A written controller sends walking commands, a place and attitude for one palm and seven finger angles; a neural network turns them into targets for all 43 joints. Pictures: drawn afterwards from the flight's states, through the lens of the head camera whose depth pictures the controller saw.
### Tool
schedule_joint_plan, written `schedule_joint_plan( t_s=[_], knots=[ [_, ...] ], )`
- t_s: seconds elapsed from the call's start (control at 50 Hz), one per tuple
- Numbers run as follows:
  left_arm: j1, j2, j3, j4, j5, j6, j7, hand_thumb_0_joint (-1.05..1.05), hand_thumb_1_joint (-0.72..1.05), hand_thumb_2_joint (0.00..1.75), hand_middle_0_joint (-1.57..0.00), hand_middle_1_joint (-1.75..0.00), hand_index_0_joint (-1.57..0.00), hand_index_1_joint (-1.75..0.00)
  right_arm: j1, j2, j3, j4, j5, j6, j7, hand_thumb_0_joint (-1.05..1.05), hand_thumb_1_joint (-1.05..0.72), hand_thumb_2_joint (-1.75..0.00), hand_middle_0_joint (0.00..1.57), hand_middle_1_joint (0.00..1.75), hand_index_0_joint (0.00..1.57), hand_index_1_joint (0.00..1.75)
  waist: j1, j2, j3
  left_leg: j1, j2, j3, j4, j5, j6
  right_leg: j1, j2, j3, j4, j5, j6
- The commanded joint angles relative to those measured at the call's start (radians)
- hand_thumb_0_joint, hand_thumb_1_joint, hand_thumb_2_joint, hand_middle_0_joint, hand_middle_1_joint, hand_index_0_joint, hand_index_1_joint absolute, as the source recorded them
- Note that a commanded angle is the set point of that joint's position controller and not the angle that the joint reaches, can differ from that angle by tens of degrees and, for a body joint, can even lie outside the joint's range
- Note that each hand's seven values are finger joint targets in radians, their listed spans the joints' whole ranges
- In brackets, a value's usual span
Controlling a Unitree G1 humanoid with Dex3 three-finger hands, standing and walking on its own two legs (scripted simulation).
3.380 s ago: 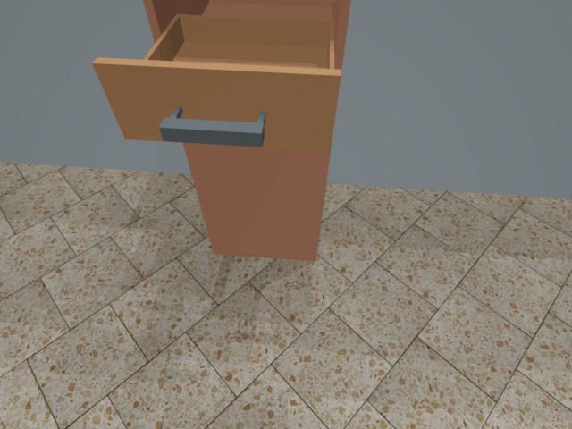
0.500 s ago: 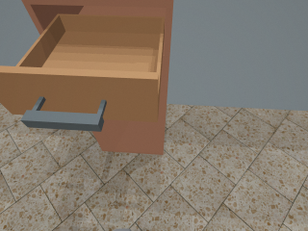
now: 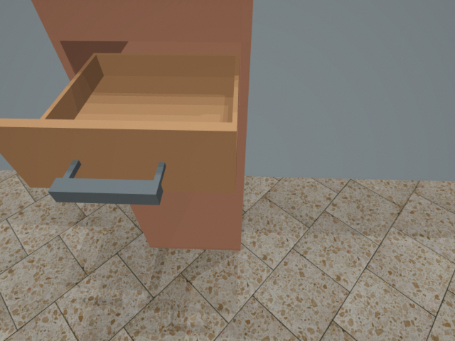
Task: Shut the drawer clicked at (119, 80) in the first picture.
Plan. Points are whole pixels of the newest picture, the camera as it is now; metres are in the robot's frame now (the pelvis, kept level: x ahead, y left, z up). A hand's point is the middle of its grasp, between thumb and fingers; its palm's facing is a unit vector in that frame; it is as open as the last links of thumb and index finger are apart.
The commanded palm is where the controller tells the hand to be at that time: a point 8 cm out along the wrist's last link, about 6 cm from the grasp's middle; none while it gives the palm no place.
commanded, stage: look again from close up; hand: left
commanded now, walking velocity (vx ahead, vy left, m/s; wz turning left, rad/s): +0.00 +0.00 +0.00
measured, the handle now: (112, 179) +0.33 +0.20 +0.14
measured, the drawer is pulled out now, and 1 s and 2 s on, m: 0.29 0.29 0.29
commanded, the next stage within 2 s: raise the hand and make a fist in 0.26 s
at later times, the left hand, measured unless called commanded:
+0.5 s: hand (119, 328) +0.16 +0.20 -0.05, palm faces +0.27 -0.95 -0.19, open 7.2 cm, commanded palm +0.09 +0.24 -0.03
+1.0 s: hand (102, 337) +0.12 +0.17 +0.07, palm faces +0.03 -0.99 -0.11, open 4.8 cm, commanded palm +0.09 +0.24 +0.07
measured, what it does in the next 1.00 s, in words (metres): stands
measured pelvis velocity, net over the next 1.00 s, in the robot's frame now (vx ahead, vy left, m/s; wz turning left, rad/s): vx -0.04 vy -0.03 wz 0.08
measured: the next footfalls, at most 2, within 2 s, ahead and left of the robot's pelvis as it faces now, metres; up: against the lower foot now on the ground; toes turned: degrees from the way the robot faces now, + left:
none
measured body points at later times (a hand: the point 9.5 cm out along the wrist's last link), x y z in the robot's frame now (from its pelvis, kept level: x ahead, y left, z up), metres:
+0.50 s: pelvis +0.01 +0.00 +0.00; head +0.00 +0.00 +0.45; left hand +0.14 +0.25 -0.04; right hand +0.10 -0.24 -0.12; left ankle +0.02 +0.12 -0.73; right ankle -0.03 -0.12 -0.73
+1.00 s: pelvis -0.04 -0.03 -0.04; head -0.04 -0.04 +0.41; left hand +0.11 +0.22 +0.08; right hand +0.19 -0.24 -0.09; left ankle +0.02 +0.12 -0.73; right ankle -0.03 -0.12 -0.73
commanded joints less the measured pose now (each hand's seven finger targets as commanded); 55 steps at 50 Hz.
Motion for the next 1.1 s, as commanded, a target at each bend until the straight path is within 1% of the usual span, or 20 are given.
schedule_joint_plan(
  t_s=[0.0, 0.16, 0.32, 0.34, 0.36, 0.38, 0.4, 0.42, 0.44, 0.46, 0.5, 0.56, 0.6, 0.68, 0.72, 0.76, 0.84, 0.9, 1.0, 1.08],
  knots=[
    [0.037, 0.127, 0.018, -0.049, -0.002, -0.012, 0.000, 0.00, 0.90, 0.90, -0.20, -0.30, -0.20, -0.30, 0.018, -0.118, -0.019, -0.049, -0.006, -0.019, -0.003, 0.00, -0.90, -0.90, 0.20, 0.30, 0.20, 0.30, 0.018, -0.030, 0.085, -0.033, 0.074, -0.109, -0.179, -0.008, 0.038, -0.106, -0.053, 0.056, -0.120, -0.010, -0.051],
    [0.056, 0.135, 0.017, -0.033, -0.004, -0.015, -0.005, 0.00, 0.90, 0.90, -0.20, -0.30, -0.20, -0.30, -0.009, -0.141, -0.019, -0.029, -0.001, -0.030, -0.006, 0.00, -0.90, -0.90, 0.20, 0.30, 0.20, 0.30, 0.026, -0.044, -0.018, 0.057, 0.083, -0.099, -0.177, 0.109, 0.048, -0.063, -0.068, 0.054, -0.103, 0.113, -0.035],
    [0.061, 0.149, 0.016, -0.006, -0.004, -0.016, -0.004, 0.00, 0.90, 0.90, -0.20, -0.30, -0.20, -0.30, -0.038, -0.145, -0.017, 0.003, 0.003, -0.033, -0.012, 0.00, -0.90, -0.90, 0.20, 0.30, 0.20, 0.30, 0.029, -0.028, -0.035, 0.116, 0.084, -0.071, -0.138, 0.286, 0.043, -0.042, -0.082, 0.057, -0.111, 0.233, -0.028],
    [0.141, 0.128, 0.020, 0.024, 0.009, -0.036, 0.035, 0.00, 0.90, 0.90, -0.20, -0.30, -0.20, -0.30, -0.068, -0.147, -0.020, -0.051, 0.016, -0.033, -0.007, 0.00, -0.90, -0.90, 0.20, 0.30, 0.20, 0.30, 0.042, -0.057, -0.050, 0.091, 0.113, -0.053, 0.037, 0.404, 0.015, -0.042, -0.125, 0.084, -0.146, 0.449, -0.012],
    [-0.564, 0.401, 0.213, -1.574, -0.185, -0.239, 0.042, 0.00, 0.90, 0.90, -0.22, -0.32, -0.22, -0.32, -0.008, -0.263, -0.060, -0.365, 0.055, -0.181, -0.044, 0.00, -0.90, -0.90, 0.20, 0.30, 0.20, 0.30, -0.063, 0.109, -0.547, 0.338, -0.009, -0.046, -0.078, 0.488, 0.024, 0.012, -0.035, -0.049, -0.022, 0.522, -0.038],
    [-0.064, 0.312, 0.200, -1.324, -0.102, -0.177, 0.079, 0.00, 0.90, 0.90, -0.24, -0.34, -0.24, -0.34, -0.107, -0.155, -0.022, -0.316, 0.045, -0.287, -0.090, 0.00, -0.90, -0.90, 0.20, 0.30, 0.20, 0.30, 0.048, 0.294, -0.504, 0.455, 0.044, -0.044, -0.118, 0.626, 0.029, -0.057, -0.005, -0.082, 0.060, 0.272, -0.047],
    [0.010, 0.232, 0.139, -1.243, -0.120, -0.120, 0.136, 0.00, 0.90, 0.90, -0.26, -0.37, -0.26, -0.37, -0.117, -0.158, -0.034, -0.257, 0.049, -0.312, -0.093, 0.00, -0.90, -0.90, 0.20, 0.30, 0.20, 0.30, 0.023, 0.256, -0.427, 0.333, 0.047, -0.044, -0.102, 0.598, -0.014, -0.087, -0.013, -0.109, 0.057, 0.138, -0.036],
    [0.301, -0.036, -0.034, -1.027, -0.124, -0.018, 0.116, 0.00, 0.90, 0.90, -0.28, -0.39, -0.28, -0.39, -0.067, -0.115, -0.030, -0.243, 0.066, -0.309, -0.071, 0.00, -0.90, -0.90, 0.20, 0.30, 0.20, 0.30, -0.011, 0.158, -0.263, 0.255, 0.051, -0.048, -0.111, 0.494, 0.001, -0.174, -0.016, -0.114, 0.024, 0.095, -0.021],
    [0.123, 0.010, 0.006, -1.265, -0.165, -0.047, 0.091, 0.00, 0.90, 0.90, -0.30, -0.41, -0.30, -0.41, -0.089, -0.158, -0.046, -0.332, 0.064, -0.316, -0.059, 0.00, -0.90, -0.90, 0.20, 0.30, 0.20, 0.30, -0.015, 0.120, -0.135, 0.151, 0.039, -0.064, -0.106, 0.365, -0.002, -0.171, -0.026, -0.124, -0.001, 0.123, -0.021],
    [0.155, 0.048, 0.043, -1.284, -0.160, -0.094, 0.067, 0.00, 0.90, 0.90, -0.32, -0.43, -0.32, -0.43, -0.110, -0.164, -0.058, -0.367, 0.053, -0.331, -0.061, 0.00, -0.90, -0.90, 0.20, 0.30, 0.20, 0.30, -0.020, 0.078, -0.108, 0.089, 0.020, -0.051, -0.073, 0.249, 0.003, -0.191, -0.022, -0.137, -0.033, 0.124, -0.024],
    [0.454, 0.038, 0.105, -1.124, -0.168, -0.177, 0.003, 0.00, 0.90, 0.90, -0.36, -0.47, -0.36, -0.47, -0.149, -0.157, -0.070, -0.418, 0.045, -0.327, -0.050, 0.00, -0.90, -0.90, 0.20, 0.30, 0.20, 0.30, 0.049, -0.091, -0.017, -0.060, 0.002, -0.044, -0.035, 0.183, 0.004, -0.203, -0.003, -0.160, -0.027, 0.123, -0.028],
    [0.619, 0.014, 0.139, -0.949, -0.215, -0.353, -0.191, 0.00, 0.90, 0.90, -0.42, -0.54, -0.42, -0.54, -0.190, -0.159, -0.088, -0.489, 0.037, -0.275, -0.010, 0.00, -0.90, -0.90, 0.20, 0.30, 0.20, 0.30, 0.080, -0.317, 0.005, -0.241, -0.011, -0.014, 0.083, 0.138, -0.015, -0.313, 0.019, -0.160, 0.109, 0.176, -0.019],
    [0.627, 0.097, 0.213, -0.932, -0.240, -0.454, -0.330, 0.00, 0.90, 0.90, -0.46, -0.58, -0.46, -0.58, -0.221, -0.177, -0.105, -0.557, 0.044, -0.259, 0.010, 0.00, -0.90, -0.90, 0.20, 0.30, 0.20, 0.30, 0.091, -0.250, -0.012, -0.271, -0.025, 0.006, 0.137, 0.092, -0.022, -0.301, -0.001, -0.107, 0.139, 0.210, -0.023],
    [0.508, 0.215, 0.335, -1.234, -0.307, -0.423, -0.405, 0.00, 0.90, 0.90, -0.54, -0.67, -0.54, -0.67, -0.241, -0.160, -0.089, -0.690, 0.061, -0.239, -0.017, 0.00, -0.90, -0.90, 0.20, 0.30, 0.20, 0.30, 0.110, -0.057, -0.220, -0.255, -0.052, 0.054, 0.195, 0.054, 0.007, -0.252, -0.020, -0.033, 0.154, 0.155, -0.012],
    [0.375, 0.239, 0.378, -1.435, -0.353, -0.455, -0.371, 0.00, 0.90, 0.90, -0.58, -0.71, -0.58, -0.71, -0.201, -0.144, -0.084, -0.693, 0.055, -0.240, -0.034, 0.00, -0.90, -0.90, 0.20, 0.30, 0.20, 0.30, 0.082, 0.081, -0.288, -0.204, -0.046, 0.033, 0.222, 0.042, 0.014, -0.274, -0.018, -0.005, 0.140, 0.101, -0.005],
    [0.291, 0.222, 0.371, -1.553, -0.372, -0.521, -0.332, 0.00, 0.90, 0.90, -0.62, -0.75, -0.62, -0.75, -0.149, -0.129, -0.076, -0.665, 0.047, -0.254, -0.045, 0.00, -0.90, -0.90, 0.20, 0.30, 0.20, 0.30, 0.045, 0.108, -0.299, -0.176, -0.035, 0.002, 0.257, 0.067, 0.022, -0.301, -0.014, 0.000, 0.142, 0.134, -0.005],
    [0.091, 0.182, 0.223, -1.531, -0.357, -0.615, -0.368, 0.00, 0.90, 0.90, -0.70, -0.84, -0.70, -0.84, -0.129, -0.155, -0.054, -0.591, 0.048, -0.310, -0.068, 0.00, -0.90, -0.90, 0.20, 0.30, 0.20, 0.30, -0.061, 0.074, -0.122, -0.201, -0.018, -0.036, 0.309, -0.048, 0.041, -0.459, -0.004, 0.021, 0.079, -0.087, -0.011],
    [0.014, 0.187, 0.138, -1.414, -0.362, -0.550, -0.454, 0.00, 0.90, 0.90, -0.76, -0.91, -0.76, -0.91, -0.151, -0.186, -0.034, -0.581, 0.070, -0.362, -0.088, 0.00, -0.90, -0.90, 0.20, 0.30, 0.20, 0.30, -0.077, -0.004, -0.020, -0.224, -0.012, -0.062, 0.297, -0.136, 0.049, -0.480, -0.010, 0.069, -0.018, -0.312, -0.004],
    [0.181, 0.376, 0.378, -1.196, -0.333, -0.215, -0.461, 0.00, 0.90, 0.90, -0.86, -1.01, -0.86, -1.01, -0.202, -0.178, -0.042, -0.597, 0.091, -0.351, -0.101, 0.00, -0.90, -0.90, 0.20, 0.30, 0.20, 0.30, 0.064, -0.063, -0.135, -0.233, -0.008, -0.065, 0.191, -0.103, 0.037, -0.313, -0.057, 0.101, -0.056, -0.331, 0.010],
    [0.259, 0.338, 0.502, -1.465, -0.434, -0.117, -0.349, 0.00, 0.90, 0.90, -0.94, -1.10, -0.94, -1.10, -0.253, -0.116, -0.011, -0.666, 0.090, -0.334, -0.094, 0.00, -0.90, -0.90, 0.20, 0.30, 0.20, 0.30, 0.135, -0.055, -0.206, -0.159, -0.015, -0.048, 0.119, -0.007, 0.022, -0.183, -0.037, 0.009, -0.021, -0.122, 0.003]
  ],
)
